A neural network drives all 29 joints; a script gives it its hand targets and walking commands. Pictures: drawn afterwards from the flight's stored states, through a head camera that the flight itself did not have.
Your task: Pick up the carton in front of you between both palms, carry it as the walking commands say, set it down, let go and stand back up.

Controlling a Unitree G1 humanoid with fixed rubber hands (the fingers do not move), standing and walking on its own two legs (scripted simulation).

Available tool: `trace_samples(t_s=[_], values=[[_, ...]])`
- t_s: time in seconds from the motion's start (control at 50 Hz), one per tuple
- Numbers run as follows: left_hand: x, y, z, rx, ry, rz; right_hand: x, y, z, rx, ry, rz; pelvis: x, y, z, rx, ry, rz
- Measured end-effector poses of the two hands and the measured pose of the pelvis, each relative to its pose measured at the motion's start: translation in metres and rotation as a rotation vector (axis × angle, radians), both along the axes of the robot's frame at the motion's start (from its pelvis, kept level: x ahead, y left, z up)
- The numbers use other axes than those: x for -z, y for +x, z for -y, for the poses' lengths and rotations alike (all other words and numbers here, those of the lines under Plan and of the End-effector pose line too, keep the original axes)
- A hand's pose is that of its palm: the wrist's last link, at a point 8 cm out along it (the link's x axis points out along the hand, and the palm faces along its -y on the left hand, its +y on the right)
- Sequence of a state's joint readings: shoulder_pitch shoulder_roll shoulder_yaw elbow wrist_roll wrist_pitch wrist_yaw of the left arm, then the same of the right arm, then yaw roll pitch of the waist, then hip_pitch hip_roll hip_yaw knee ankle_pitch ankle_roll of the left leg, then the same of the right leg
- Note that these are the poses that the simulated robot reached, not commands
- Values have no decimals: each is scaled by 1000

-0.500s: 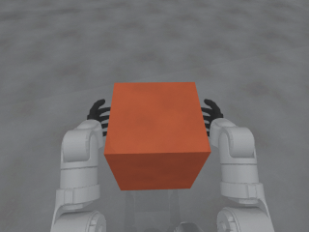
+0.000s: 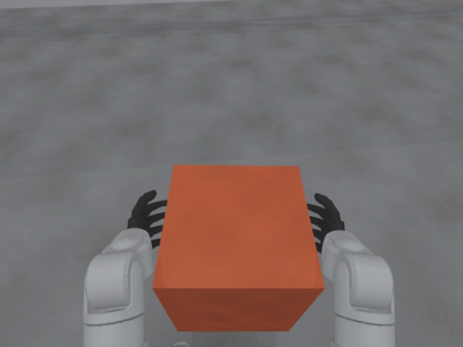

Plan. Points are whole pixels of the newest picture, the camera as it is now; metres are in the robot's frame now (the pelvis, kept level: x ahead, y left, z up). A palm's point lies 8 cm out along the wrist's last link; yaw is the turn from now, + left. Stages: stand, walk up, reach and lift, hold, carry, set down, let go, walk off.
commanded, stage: carry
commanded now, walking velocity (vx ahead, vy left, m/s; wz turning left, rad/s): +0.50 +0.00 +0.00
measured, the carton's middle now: (234, 253) +0.28 +0.01 +0.01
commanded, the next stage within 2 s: none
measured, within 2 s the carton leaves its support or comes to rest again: neither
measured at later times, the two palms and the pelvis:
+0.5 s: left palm (179, 110) +0.59 +0.14 +0.09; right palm (307, 117) +0.58 -0.16 +0.09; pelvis +0.33 +0.00 -0.01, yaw -3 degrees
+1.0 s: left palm (191, 54) +0.93 +0.15 +0.08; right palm (284, 55) +0.92 -0.15 +0.08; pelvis +0.66 +0.00 -0.03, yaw -2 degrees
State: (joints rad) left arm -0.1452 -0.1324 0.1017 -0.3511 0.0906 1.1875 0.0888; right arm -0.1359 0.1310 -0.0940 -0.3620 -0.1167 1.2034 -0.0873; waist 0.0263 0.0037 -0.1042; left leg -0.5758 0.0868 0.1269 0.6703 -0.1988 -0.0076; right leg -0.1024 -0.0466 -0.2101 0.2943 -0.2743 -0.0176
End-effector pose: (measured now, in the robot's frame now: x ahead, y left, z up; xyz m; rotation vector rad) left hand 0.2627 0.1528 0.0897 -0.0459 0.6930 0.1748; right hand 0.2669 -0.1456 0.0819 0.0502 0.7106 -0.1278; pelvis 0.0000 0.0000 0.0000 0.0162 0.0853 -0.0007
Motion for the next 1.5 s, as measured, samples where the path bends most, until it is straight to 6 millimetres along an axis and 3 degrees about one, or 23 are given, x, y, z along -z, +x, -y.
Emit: trace_samples(t_s=[0.08, 0.16, 0.24, 0.32, 0.48, 0.58, 0.68, 0.76, 0.9, 1.02, 1.1, 1.2, 1.36, 1.46, 1.5], values=[[1, 61, -5, 28, -10, 41, -3, 54, -5, 24, -15, 41, 11, 62, -10, 9, -6, 16], [18, 126, -13, 52, -31, 38, 8, 111, -13, 45, -40, 37, 28, 122, -23, 37, 9, 34], [28, 171, -11, 78, -32, -60, 19, 146, -11, 79, -33, -61, 16, 162, -29, 58, -6, 19], [22, 215, -5, 107, -20, -78, 14, 183, -6, 100, -30, -80, 3, 205, -29, 59, -20, 10], [-2, 316, 11, 85, -6, 25, -7, 293, 11, 79, -18, 24, 3, 310, -8, 47, -20, 14], [3, 390, 30, 57, 16, 56, 4, 375, 30, 53, 4, 55, 23, 386, 17, 14, -35, 31], [15, 438, 31, 9, 13, -56, 15, 438, 32, 16, 14, -57, 10, 439, 30, -12, -15, 13], [9, 480, 27, -17, 10, -61, 9, 486, 27, -14, 6, -61, -1, 483, 32, -8, 0, 4], [-6, 582, 18, 4, -2, 27, -8, 580, 18, 10, -4, 27, 2, 579, 17, -1, -4, 5], [21, 682, 0, 41, -38, 25, 9, 669, 1, 45, -42, 25, 27, 675, -8, 33, 2, 30], [33, 730, -1, 69, -40, -77, 21, 707, -1, 76, -41, -78, 14, 717, -18, 56, -18, 16], [24, 789, 2, 101, -34, -78, 11, 759, 2, 102, -44, -79, -1, 774, -21, 54, -39, 4], [0, 895, 11, 69, -20, 31, -10, 875, 11, 71, -30, 30, 2, 885, -3, 41, -33, 10], [8, 973, 28, 38, 2, 56, 6, 961, 29, 43, -4, 56, 26, 968, 20, 13, -28, 35], [16, 1000, 34, 28, 16, 19, 17, 992, 35, 35, 11, 19, 27, 993, 28, 1, -41, 34]])
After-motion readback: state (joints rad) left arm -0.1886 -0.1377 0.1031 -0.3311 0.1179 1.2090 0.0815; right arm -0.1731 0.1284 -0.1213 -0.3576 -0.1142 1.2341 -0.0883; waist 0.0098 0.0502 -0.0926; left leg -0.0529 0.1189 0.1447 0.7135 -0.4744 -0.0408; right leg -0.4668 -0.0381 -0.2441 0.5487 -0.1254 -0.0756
